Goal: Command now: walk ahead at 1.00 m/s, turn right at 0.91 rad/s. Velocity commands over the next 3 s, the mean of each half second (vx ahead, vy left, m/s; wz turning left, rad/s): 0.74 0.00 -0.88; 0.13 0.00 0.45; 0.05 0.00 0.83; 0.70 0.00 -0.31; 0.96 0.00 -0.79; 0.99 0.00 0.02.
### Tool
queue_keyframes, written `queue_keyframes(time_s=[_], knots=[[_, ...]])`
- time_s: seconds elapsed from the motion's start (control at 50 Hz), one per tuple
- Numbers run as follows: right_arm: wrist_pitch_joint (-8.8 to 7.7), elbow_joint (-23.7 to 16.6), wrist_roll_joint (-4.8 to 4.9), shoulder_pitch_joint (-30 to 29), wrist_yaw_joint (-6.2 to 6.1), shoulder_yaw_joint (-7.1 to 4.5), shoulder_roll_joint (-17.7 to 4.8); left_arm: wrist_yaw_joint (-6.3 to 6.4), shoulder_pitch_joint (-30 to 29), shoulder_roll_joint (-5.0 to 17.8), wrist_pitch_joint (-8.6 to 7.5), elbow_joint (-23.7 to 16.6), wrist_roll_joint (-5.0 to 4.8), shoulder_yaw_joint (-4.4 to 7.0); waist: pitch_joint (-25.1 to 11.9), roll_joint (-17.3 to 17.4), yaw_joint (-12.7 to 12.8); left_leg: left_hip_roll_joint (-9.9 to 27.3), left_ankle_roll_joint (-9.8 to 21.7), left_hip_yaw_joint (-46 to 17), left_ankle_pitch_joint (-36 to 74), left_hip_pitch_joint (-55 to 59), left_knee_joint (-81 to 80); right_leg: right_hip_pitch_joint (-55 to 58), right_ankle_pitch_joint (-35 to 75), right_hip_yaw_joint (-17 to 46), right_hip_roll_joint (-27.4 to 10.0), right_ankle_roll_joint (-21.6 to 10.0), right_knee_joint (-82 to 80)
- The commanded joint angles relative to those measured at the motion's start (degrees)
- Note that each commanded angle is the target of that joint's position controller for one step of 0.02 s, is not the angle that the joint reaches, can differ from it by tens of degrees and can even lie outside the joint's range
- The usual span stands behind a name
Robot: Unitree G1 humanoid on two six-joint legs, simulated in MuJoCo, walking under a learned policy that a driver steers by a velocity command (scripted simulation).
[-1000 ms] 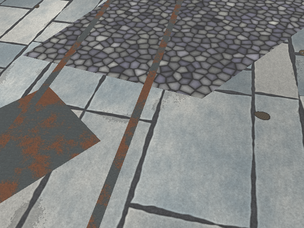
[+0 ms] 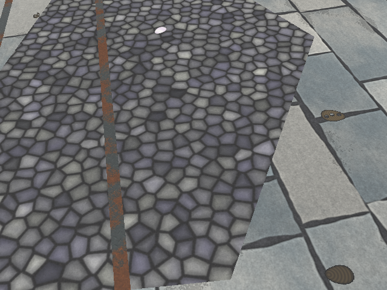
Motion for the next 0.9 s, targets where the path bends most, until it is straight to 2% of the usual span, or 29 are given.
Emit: queue_keyframes(time_s=[0.02,0.06,0.1,0.14,0.16,0.18,0.2,0.22,0.24,0.26,0.28,0.3,0.34,0.38,0.42,0.48,0.52,0.56,0.58,0.6,0.62,0.64,0.66,0.68,0.7,0.72,0.78,0.84,0.9], knots=[[-1.34,-6.80,0.00,-10.25,-0.68,-0.44,-6.44,-1.46,-1.54,-0.19,-0.31,-3.84,0.36,-0.82,8.88,1.21,4.69,14.36,7.19,-2.02,19.07,-9.14,-11.86,1.94,9.64,-0.63,-1.07,-0.90,-8.87],[-0.76,-6.58,0.25,-8.08,-1.07,-0.73,-8.54,-2.76,-5.47,-0.01,-0.98,-5.35,0.27,-0.89,9.69,0.55,3.64,14.49,5.80,1.17,28.39,-4.02,-10.62,3.60,11.22,-4.79,0.91,-2.40,-16.22],[0.22,-7.27,0.31,-7.65,-1.47,-1.32,-11.85,-3.38,-4.93,2.45,-1.35,-5.93,-0.10,0.21,6.40,3.58,5.66,14.68,4.94,3.41,56.54,0.06,-4.65,12.19,8.77,-10.59,6.01,-3.98,-19.18],[1.86,-8.48,0.87,-9.32,-1.78,-2.16,-14.83,-3.18,6.40,6.76,-0.51,-4.29,-1.13,2.44,-0.54,9.58,13.34,16.39,5.66,3.43,81.81,2.13,12.04,25.38,-0.61,-13.03,10.77,-5.90,-17.14],[2.07,-9.98,1.56,-12.01,-1.61,-2.49,-15.31,-2.68,19.03,11.21,0.23,-1.01,-0.87,4.72,-6.60,10.17,19.46,16.33,6.15,1.63,83.04,-4.44,26.97,42.20,-3.56,-11.33,12.41,-8.05,-18.27],[1.39,-10.39,2.08,-14.19,-1.23,-1.74,-12.14,-1.28,29.46,14.21,0.88,2.80,-1.11,6.52,-8.37,4.39,23.76,10.21,3.76,0.84,54.97,-17.26,49.88,58.85,-1.35,-4.61,11.27,-10.58,-25.19],[-1.11,-13.20,0.26,-10.14,-0.42,1.84,1.12,-1.25,24.08,16.40,0.85,3.16,-0.18,5.76,-3.77,-19.55,12.44,-2.62,1.72,-5.33,-13.03,-39.27,74.52,65.05,-0.87,16.12,5.64,-16.06,-29.76],[-4.27,-17.95,2.26,-6.78,0.17,3.00,0.65,-1.64,20.66,14.04,-1.30,-1.02,2.21,4.02,-18.11,-19.91,8.13,-4.39,3.50,-20.50,-15.01,-51.40,80.50,72.89,-23.09,49.15,-5.99,-25.47,-45.96],[-5.77,-19.15,3.49,-16.66,0.19,1.64,-6.31,-1.87,20.02,9.43,-2.67,-1.94,2.36,3.44,-12.32,-7.23,11.68,-1.54,5.76,-22.57,-8.34,-52.41,74.95,66.51,-21.81,51.91,-6.50,-20.55,-53.79],[-5.77,-20.19,3.88,-19.14,-0.20,1.41,-5.99,-2.31,16.50,8.41,-3.86,-1.99,2.58,2.96,-4.69,1.80,7.76,-0.12,5.94,-21.78,-4.93,-51.21,68.60,56.32,-12.02,46.76,-5.46,-18.29,-53.11],[-4.94,-18.91,2.27,-17.49,-0.77,1.43,-5.22,-2.59,11.96,7.82,-4.58,-2.72,2.19,2.71,-2.75,8.60,4.28,2.15,4.58,-22.32,-3.44,-45.87,64.29,47.36,-0.73,40.52,-3.58,-16.70,-50.28],[-3.69,-18.17,1.22,-14.50,-0.80,0.86,-5.83,-2.09,8.18,8.53,-4.64,-3.95,2.16,2.96,-2.78,8.63,1.57,3.61,2.78,-22.85,-2.91,-40.07,60.61,40.12,9.12,34.61,-1.61,-16.16,-48.96],[-1.16,-18.17,0.42,-14.78,-0.84,0.09,-6.72,-0.52,5.18,7.84,-3.97,-4.62,1.43,2.77,-0.79,7.92,0.29,5.55,-0.28,-21.22,-2.74,-34.28,50.94,30.86,20.69,24.61,2.16,-14.21,-49.36],[-0.37,-20.72,-0.98,-21.39,-1.25,0.88,-3.41,1.64,5.94,7.91,-2.97,-3.92,1.10,2.85,0.57,6.82,2.00,2.44,-1.98,-16.79,4.40,-31.14,39.24,24.21,31.21,16.80,8.13,-11.89,-47.22],[0.16,-20.51,-0.85,-22.45,-1.07,1.73,-0.37,3.31,7.44,7.34,-0.80,-2.47,0.97,2.92,-2.98,2.88,3.73,-1.12,-2.43,-13.85,16.34,-27.38,26.62,24.71,31.80,10.50,12.24,-7.83,-43.21],[-0.39,-20.77,0.10,-27.28,0.55,2.10,0.35,4.35,14.44,3.44,0.25,0.52,1.02,1.72,-5.70,-1.55,10.12,-1.67,-1.75,-12.62,34.63,-24.99,15.26,29.87,18.68,10.85,10.24,-4.17,-42.38],[-0.90,-21.05,-0.05,-28.55,1.40,1.68,-0.89,4.39,14.62,1.21,-0.07,1.70,1.74,0.90,-4.46,-3.30,10.83,-0.25,-0.01,-13.97,34.38,-27.09,12.00,34.70,14.70,12.82,7.45,-4.63,-39.74],[-1.68,-19.43,0.29,-24.26,2.11,0.37,-3.78,4.06,12.31,1.54,-0.56,1.67,2.87,0.84,-4.70,-3.93,8.62,-0.39,2.97,-13.89,29.52,-26.59,10.10,39.51,19.48,13.38,4.97,-4.45,-34.18],[-2.07,-17.74,0.23,-18.90,2.30,-0.19,-4.54,3.85,10.00,2.20,-0.78,1.18,3.08,0.93,-6.03,-3.45,5.74,-1.49,4.51,-12.63,30.69,-22.83,7.37,41.04,26.61,11.47,5.63,-3.19,-28.47],[-2.40,-16.44,-0.04,-12.57,2.43,-0.81,-6.22,3.78,8.26,2.29,-0.96,0.06,3.46,0.93,-9.43,-1.04,2.89,0.42,6.35,-15.06,42.91,-15.08,7.54,39.62,24.23,8.28,8.83,-1.02,-17.51],[-2.24,-17.49,-1.49,-10.11,2.42,-1.24,-9.23,3.65,13.00,1.59,-1.01,-1.39,3.96,0.70,-15.53,11.02,4.65,11.47,15.39,-33.59,60.40,0.25,10.46,26.11,-5.73,5.44,15.43,3.73,4.41],[-1.41,-18.16,-1.62,-11.72,2.29,-1.39,-10.29,2.72,20.89,1.66,-0.99,-1.15,3.37,0.02,-20.65,20.48,8.60,21.03,24.52,-55.97,52.79,10.60,5.01,12.69,-32.37,6.67,19.03,6.64,15.26],[-0.19,-20.30,0.25,-13.71,1.78,-1.48,-8.73,2.14,17.57,6.40,-0.47,-0.81,2.97,0.69,-20.20,12.76,6.00,20.10,23.61,-58.61,32.23,8.52,3.01,9.56,-28.90,10.20,15.79,6.91,20.50],[1.24,-21.25,1.05,-15.01,1.20,-0.89,-6.68,2.07,9.69,7.29,0.42,-2.23,2.83,0.98,-15.25,4.50,4.20,16.78,20.22,-53.66,15.78,1.73,1.98,7.68,-24.64,9.45,14.41,6.73,20.67],[2.41,-21.66,1.32,-15.36,0.70,-0.47,-6.38,2.24,4.86,5.86,1.07,-3.71,3.46,0.64,-10.11,-0.41,4.10,13.99,18.06,-50.75,7.24,-6.92,-0.79,7.28,-22.02,8.69,13.88,6.31,17.30],[3.09,-21.92,1.36,-15.92,0.14,-0.58,-7.14,2.41,3.05,4.59,1.61,-4.94,3.90,0.38,-7.28,-0.70,5.34,11.58,16.58,-49.34,1.68,-13.12,-2.76,8.85,-19.85,8.88,12.97,5.86,12.37],[4.75,-22.61,1.37,-17.15,-0.37,-1.00,-6.44,2.98,3.17,1.21,1.54,-4.18,3.27,-0.29,-4.57,6.00,6.78,3.66,12.35,-40.93,3.39,-21.32,-4.50,16.99,-19.98,5.32,13.51,5.52,-8.48],[6.19,-22.07,1.86,-14.51,-1.31,-2.33,-8.57,3.28,1.54,0.58,0.98,-3.38,2.86,-0.28,-8.57,8.97,5.79,3.61,12.53,-42.23,5.33,-19.14,-3.15,21.78,-16.99,6.19,14.99,6.39,-18.34],[7.63,-22.57,2.39,-13.96,-2.06,-3.06,-8.93,2.92,-0.88,1.77,0.43,-2.81,2.23,0.25,-8.18,11.07,4.48,3.56,11.06,-45.27,-1.16,-18.27,-3.42,23.87,-12.71,7.54,15.52,6.36,-25.75]])
Next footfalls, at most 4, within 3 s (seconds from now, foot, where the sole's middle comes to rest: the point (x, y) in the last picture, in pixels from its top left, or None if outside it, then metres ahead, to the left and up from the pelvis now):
0.18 right None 0.36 -0.10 -0.77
0.60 left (215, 241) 0.70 -0.08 -0.77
1.00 right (266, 253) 0.63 -0.26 -0.77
1.50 left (194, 276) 0.58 0.01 -0.77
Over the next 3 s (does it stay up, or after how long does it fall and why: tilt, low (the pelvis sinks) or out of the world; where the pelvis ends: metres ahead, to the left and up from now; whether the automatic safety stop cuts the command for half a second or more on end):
stays up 1.69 -0.23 -0.02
